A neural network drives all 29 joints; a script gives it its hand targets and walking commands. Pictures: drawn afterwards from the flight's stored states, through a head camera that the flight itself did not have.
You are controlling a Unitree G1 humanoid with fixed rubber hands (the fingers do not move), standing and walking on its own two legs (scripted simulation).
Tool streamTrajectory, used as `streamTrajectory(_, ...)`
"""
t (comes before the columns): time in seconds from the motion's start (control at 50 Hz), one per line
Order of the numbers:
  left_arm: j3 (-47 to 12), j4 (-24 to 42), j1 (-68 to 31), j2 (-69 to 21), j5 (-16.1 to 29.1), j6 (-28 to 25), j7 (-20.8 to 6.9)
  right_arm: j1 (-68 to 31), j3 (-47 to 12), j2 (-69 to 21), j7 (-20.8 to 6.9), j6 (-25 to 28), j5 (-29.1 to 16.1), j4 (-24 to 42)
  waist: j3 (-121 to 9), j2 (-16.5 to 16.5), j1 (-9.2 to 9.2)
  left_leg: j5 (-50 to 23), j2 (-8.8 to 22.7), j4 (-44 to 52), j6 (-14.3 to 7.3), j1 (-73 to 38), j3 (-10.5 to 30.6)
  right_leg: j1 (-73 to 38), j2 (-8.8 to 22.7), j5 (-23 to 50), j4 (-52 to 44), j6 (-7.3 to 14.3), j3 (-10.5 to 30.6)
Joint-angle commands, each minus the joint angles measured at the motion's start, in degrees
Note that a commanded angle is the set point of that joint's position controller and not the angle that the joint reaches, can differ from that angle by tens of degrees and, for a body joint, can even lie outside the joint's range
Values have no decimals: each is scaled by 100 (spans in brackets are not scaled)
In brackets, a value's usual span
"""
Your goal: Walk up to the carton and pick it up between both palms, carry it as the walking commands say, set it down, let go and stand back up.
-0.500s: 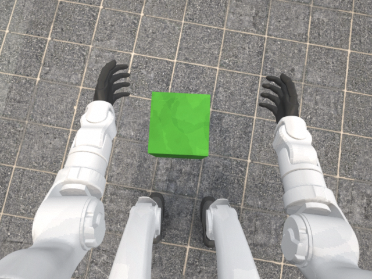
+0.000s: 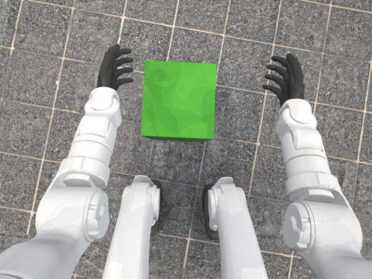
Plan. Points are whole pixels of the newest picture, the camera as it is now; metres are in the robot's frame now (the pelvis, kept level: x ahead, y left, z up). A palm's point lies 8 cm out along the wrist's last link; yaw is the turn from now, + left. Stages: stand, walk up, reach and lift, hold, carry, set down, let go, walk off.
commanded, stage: reach and lift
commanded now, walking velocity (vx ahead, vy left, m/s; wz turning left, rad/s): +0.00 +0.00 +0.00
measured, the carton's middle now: (179, 107) +0.49 +0.02 -0.42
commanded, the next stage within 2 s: none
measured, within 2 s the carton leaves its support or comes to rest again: neither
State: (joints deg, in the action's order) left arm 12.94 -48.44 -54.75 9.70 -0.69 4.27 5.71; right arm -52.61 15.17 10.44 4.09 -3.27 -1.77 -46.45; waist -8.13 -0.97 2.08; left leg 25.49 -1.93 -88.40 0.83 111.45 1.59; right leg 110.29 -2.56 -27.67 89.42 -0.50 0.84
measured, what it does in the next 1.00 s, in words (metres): lowers itself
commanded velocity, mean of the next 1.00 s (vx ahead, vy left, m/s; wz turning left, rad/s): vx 0.00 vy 0.00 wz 0.00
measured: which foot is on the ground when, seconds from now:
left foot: down 0.00-1.00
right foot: down 0.00-1.00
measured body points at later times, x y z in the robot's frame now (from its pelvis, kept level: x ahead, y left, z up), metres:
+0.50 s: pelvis -0.02 +0.00 -0.10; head +0.30 +0.00 +0.21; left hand +0.50 +0.16 -0.24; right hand +0.48 -0.19 -0.26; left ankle +0.09 +0.12 -0.51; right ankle +0.08 -0.11 -0.51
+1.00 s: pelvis -0.03 +0.01 -0.17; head +0.33 +0.00 +0.10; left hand +0.50 +0.16 -0.35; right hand +0.47 -0.18 -0.36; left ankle +0.09 +0.12 -0.51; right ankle +0.08 -0.11 -0.51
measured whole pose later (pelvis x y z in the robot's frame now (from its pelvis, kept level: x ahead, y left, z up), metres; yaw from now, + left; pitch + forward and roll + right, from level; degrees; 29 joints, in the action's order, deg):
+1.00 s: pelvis -0.03 +0.01 -0.17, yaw +0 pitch +40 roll -1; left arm 4.0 -61.1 -73.4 16.7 11.3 0.0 7.8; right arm -70.2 6.4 15.1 8.2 0.8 -9.0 -59.9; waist 14.2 -1.2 0.7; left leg 29.8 -3.8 -122.3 1.4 132.2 1.2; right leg 130.4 -3.8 -32.7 123.3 -2.1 0.7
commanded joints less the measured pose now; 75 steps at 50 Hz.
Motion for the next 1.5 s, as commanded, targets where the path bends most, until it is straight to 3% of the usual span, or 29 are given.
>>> streamTrajectory(0.0, -45, 557, -1357, 421, 33, -51, 61, -1255, 31, 636, 19, 63, -37, 530, -5420, -95, 125, -1224, -349, 240, 157, -3121, -367, -2604, -274, 1590, -559, -312, -343)
streamTrajectory(0.14, -35, 339, -1715, 408, -4, 4, 165, -1707, 36, 755, 19, 41, -63, 211, -5130, -158, 121, -783, -336, -260, 157, -2819, -301, -1899, -273, 1024, -13, -245, -406)
streamTrajectory(0.36, -174, 204, -2131, 391, 132, -86, 277, -2120, -75, 909, 58, 169, -183, -164, -5096, -230, 171, -967, -337, -1043, 215, -2521, -311, -1366, -237, 1039, 840, -212, -431)
streamTrajectory(0.58, -412, -922, -2482, 292, 487, -207, -13, -2569, -396, 871, 215, 372, -209, -541, -4126, 124, 140, -314, -263, -1726, 150, -1149, -335, -1396, -129, 645, 1527, -227, -399)
streamTrajectory(0.7, -580, -775, -3025, 699, 765, -342, 95, -2798, -524, 935, 412, 413, -310, -648, -4500, 88, 156, -548, -226, -2066, 202, -1253, -403, -1691, -135, 949, 1900, -232, -362)
streamTrajectory(0.92, -967, -793, -3022, 848, 1188, -487, 178, -2919, -822, 1031, 422, 522, -718, -776, -4448, -98, 145, -1021, -152, -2527, 207, -1499, -282, -1214, -97, 1145, 2331, -230, -325)
streamTrajectory(1.04, -933, -923, -3129, 967, 1252, -519, 197, -3054, -870, 1046, 439, 554, -806, -866, -4193, 26, 86, -989, -136, -2598, 168, -1382, -219, -1056, -68, 1082, 2459, -230, -333)
streamTrajectory(1.48, -1059, -1167, -3380, 872, 1343, -623, 186, -3361, -1018, 725, 479, 607, -912, -1217, -3818, 8, 16, -843, -128, -2615, 88, -1134, -144, -854, -84, 958, 2440, -181, -217)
